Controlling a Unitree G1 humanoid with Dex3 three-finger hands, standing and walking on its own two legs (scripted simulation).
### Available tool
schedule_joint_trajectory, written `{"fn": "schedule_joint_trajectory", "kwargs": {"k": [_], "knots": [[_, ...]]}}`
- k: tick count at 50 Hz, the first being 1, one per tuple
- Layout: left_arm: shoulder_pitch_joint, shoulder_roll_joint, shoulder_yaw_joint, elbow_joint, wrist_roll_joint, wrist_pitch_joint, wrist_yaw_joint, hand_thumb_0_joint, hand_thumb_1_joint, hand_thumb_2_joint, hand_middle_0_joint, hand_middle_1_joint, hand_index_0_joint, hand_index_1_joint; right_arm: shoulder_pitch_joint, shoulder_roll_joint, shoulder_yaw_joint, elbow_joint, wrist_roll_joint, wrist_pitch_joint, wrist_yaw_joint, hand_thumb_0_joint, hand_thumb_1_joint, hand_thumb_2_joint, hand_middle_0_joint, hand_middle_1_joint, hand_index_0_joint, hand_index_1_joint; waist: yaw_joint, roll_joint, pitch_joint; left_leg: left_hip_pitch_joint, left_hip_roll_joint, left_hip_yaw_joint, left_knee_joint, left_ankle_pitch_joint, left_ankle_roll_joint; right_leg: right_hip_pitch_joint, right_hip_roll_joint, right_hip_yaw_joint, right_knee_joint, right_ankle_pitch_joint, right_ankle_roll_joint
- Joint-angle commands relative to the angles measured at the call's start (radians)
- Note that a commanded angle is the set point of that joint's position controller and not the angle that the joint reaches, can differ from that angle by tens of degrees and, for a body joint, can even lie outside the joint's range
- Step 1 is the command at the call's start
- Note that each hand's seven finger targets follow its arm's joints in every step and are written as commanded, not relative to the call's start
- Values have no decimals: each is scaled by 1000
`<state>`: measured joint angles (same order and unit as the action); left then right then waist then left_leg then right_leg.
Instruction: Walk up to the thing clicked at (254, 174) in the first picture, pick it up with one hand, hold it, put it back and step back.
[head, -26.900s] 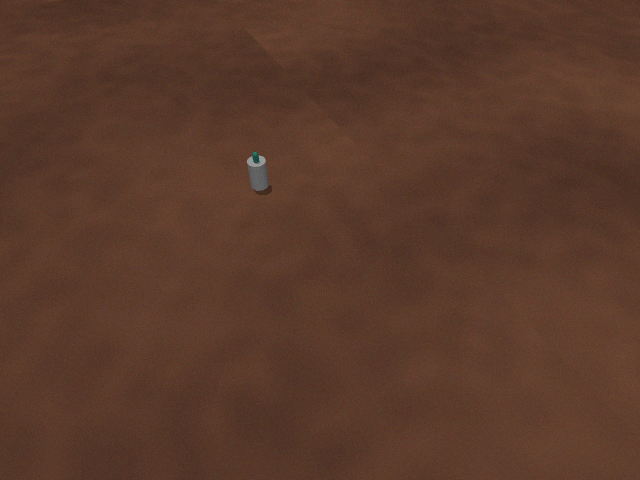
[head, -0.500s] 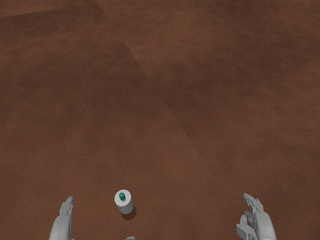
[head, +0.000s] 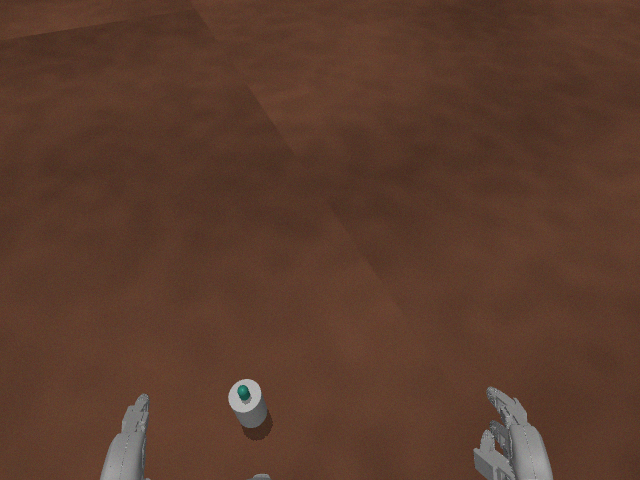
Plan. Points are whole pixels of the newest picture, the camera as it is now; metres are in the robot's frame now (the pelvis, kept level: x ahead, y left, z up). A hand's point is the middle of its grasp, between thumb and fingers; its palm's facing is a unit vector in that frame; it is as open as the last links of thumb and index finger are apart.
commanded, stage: home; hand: left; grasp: from the side
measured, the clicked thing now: (247, 401) +0.43 +0.21 -0.62
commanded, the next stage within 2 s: stand in 0.70 s
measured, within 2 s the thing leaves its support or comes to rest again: neither
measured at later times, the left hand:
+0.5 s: hand (173, 466) +0.17 +0.19 -0.06, palm faces +0.11 -0.95 -0.28, open 17.5 cm
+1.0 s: hand (170, 468) +0.17 +0.19 -0.05, palm faces +0.11 -0.95 -0.28, open 15.6 cm
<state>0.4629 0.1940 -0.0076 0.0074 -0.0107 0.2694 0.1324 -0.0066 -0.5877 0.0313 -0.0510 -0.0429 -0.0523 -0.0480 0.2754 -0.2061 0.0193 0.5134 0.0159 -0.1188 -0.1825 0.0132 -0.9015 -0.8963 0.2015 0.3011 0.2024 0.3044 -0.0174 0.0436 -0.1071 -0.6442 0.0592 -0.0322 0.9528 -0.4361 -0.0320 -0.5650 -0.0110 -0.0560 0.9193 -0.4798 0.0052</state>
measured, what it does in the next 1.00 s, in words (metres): stands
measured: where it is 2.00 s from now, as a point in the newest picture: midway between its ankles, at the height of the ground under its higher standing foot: outside the picture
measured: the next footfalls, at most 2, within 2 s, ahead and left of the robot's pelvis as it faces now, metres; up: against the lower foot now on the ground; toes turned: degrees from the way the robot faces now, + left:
none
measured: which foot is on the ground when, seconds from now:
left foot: down 0.00-1.00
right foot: down 0.00-1.00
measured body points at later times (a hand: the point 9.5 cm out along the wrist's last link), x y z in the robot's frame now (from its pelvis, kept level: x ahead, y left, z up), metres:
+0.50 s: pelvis +0.00 +0.01 +0.00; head +0.02 +0.01 +0.45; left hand +0.16 +0.24 -0.03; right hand +0.16 -0.23 -0.07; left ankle +0.03 +0.14 -0.69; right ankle -0.01 -0.12 -0.69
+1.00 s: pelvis +0.00 +0.01 +0.00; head +0.01 +0.01 +0.45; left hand +0.16 +0.24 -0.03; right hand +0.16 -0.23 -0.07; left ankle +0.03 +0.14 -0.69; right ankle -0.01 -0.12 -0.69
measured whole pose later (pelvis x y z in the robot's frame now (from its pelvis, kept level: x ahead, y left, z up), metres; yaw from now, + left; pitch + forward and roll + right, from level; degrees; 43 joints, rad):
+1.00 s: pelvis +0.00 +0.01 +0.00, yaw +0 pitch +7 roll -2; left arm 0.46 0.19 -0.01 0.01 -0.01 0.27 0.14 -0.01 -0.30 0.30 -0.15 -0.19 -0.15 -0.20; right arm 0.27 -0.20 0.02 0.52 0.01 -0.13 -0.18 0.01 -0.90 -0.90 0.20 0.30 0.20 0.30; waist -0.01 0.04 -0.10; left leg -0.63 0.05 -0.02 0.95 -0.44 -0.02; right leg -0.55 -0.02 -0.05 0.91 -0.47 0.02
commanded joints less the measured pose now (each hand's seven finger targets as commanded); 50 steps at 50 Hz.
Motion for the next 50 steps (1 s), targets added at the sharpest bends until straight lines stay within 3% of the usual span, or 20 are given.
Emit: {"fn": "schedule_joint_trajectory", "kwargs": {"k": [1,3,4,6,8,12,15,17,22,23,25,28,30,34,40,42,43,44,47,50], "knots": [[-11,88,51,-167,6,-54,5,0,-574,42,-47,-51,-46,-51,-73,-108,-41,-159,-7,-63,-10,0,-898,-901,200,301,200,301,-5,-34,-74,108,-45,43,-140,146,36,6,28,-4,-177,181,1],[-51,139,83,-223,8,-61,9,0,-611,16,-42,-44,-42,-44,-70,-120,-49,-163,-7,-62,-16,0,-898,-901,200,301,200,301,-5,-17,-104,128,-45,43,-138,166,35,14,28,-1,-176,200,1],[-25,105,52,-167,7,-52,4,0,-590,33,-45,-49,-45,-48,-71,-115,-41,-157,-5,-64,-12,0,-898,-901,200,301,200,301,-10,-25,-62,115,-47,45,-142,149,36,0,27,-3,-181,184,3],[-17,81,45,-154,4,-53,4,0,-573,43,-47,-51,-46,-51,-72,-107,-39,-156,-7,-67,-12,0,-898,-901,200,301,200,301,-11,-31,-71,113,-45,40,-143,144,36,0,30,-5,-179,180,2],[-48,130,79,-223,6,-60,9,0,-595,30,-44,-48,-44,-48,-72,-114,-44,-161,-7,-66,-16,0,-898,-901,200,301,200,301,2,-13,-106,129,-46,43,-139,164,35,21,27,-3,-179,196,1],[-25,93,45,-178,6,-52,4,0,-568,45,-47,-52,-47,-52,-72,-112,-41,-154,-7,-67,-14,0,-898,-901,200,301,200,301,-6,-16,-89,128,-44,38,-145,174,33,11,30,-7,-170,206,-1],[-46,121,67,-207,8,-56,8,0,-580,39,-46,-50,-46,-50,-70,-117,-45,-153,-8,-64,-15,0,-898,-901,200,301,200,301,-3,-13,-97,137,-41,35,-147,191,32,18,32,-9,-168,217,-3],[-7,81,42,-149,8,-49,5,0,-571,44,-47,-52,-47,-52,-70,-109,-40,-153,-9,-66,-13,0,-898,-901,200,301,200,301,-9,-28,-70,129,-39,33,-151,184,32,14,34,-13,-165,209,-3],[-55,122,67,-221,6,-54,8,0,-550,56,-49,-55,-49,-55,-74,-113,-42,-157,-10,-66,-14,0,-898,-901,200,301,200,301,-5,-11,-88,130,-44,38,-148,169,34,19,29,-8,-178,199,-1],[-15,82,41,-153,6,-48,6,0,-568,46,-47,-53,-47,-52,-71,-109,-39,-152,-9,-67,-12,0,-898,-901,200,301,200,301,-7,-26,-69,128,-40,34,-154,169,32,12,33,-13,-171,194,-2],[-47,113,67,-207,5,-51,9,0,-548,57,-49,-56,-49,-56,-77,-114,-41,-157,-8,-67,-12,0,-899,-901,200,300,200,300,2,-4,-83,127,-42,34,-159,158,31,13,32,-14,-173,182,-6],[-44,119,65,-218,7,-55,10,0,-564,48,-48,-53,-47,-53,-75,-116,-44,-155,-10,-67,-12,0,-898,-901,200,301,200,301,5,3,-90,134,-39,30,-162,172,28,21,33,-18,-163,190,-9],[-15,80,34,-158,8,-49,6,0,-569,45,-47,-53,-47,-53,-72,-112,-41,-154,-10,-69,-10,0,-899,-901,200,300,200,300,-7,-9,-76,136,-36,26,-163,177,28,6,38,-21,-159,195,-7],[-44,116,65,-202,10,-56,11,0,-594,30,-45,-48,-44,-48,-69,-111,-41,-153,-11,-69,-12,0,-898,-901,200,301,200,301,5,-4,-93,134,-38,30,-160,174,28,23,34,-18,-165,191,-8],[-10,91,44,-166,8,-54,10,0,-555,53,-49,-55,-48,-55,-75,-107,-37,-158,-10,-70,-13,0,-898,-901,200,301,200,301,1,-21,-75,120,-45,40,-145,191,33,22,28,-10,-174,219,-3],[-54,108,63,-209,8,-57,11,0,-395,213,-200,-215,-200,-215,-75,-111,-41,-154,-11,-71,-12,0,-900,-900,200,300,200,300,0,-12,-75,131,-40,37,-156,164,31,15,31,-13,-172,186,-5],[-43,107,62,-192,12,-58,11,0,-315,293,-200,-295,-200,-295,-66,-111,-44,-148,-14,-70,-12,0,-900,-900,200,300,200,300,-6,-15,-96,145,-37,33,-156,176,30,20,34,-15,-166,197,-5],[-32,90,41,-168,10,-55,8,0,-235,373,-200,-300,-200,-301,-76,-114,-39,-152,-11,-73,-11,0,-900,-900,200,300,200,300,-3,5,-75,133,-40,33,-165,159,27,5,34,-18,-166,178,-9],[-53,115,63,-200,9,-57,12,0,5,613,-200,-300,-200,-301,-71,-116,-42,-152,-11,-73,-11,0,-900,-900,200,300,200,300,-1,-8,-81,136,-36,27,-169,151,29,11,36,-20,-168,168,-8],[-37,100,53,-192,8,-59,12,0,245,853,-200,-300,-200,-301,-75,-113,-40,-154,-11,-74,-10,0,-900,-900,200,300,200,300,7,-1,-67,132,-36,31,-172,150,27,6,36,-19,-167,163,-11]]}}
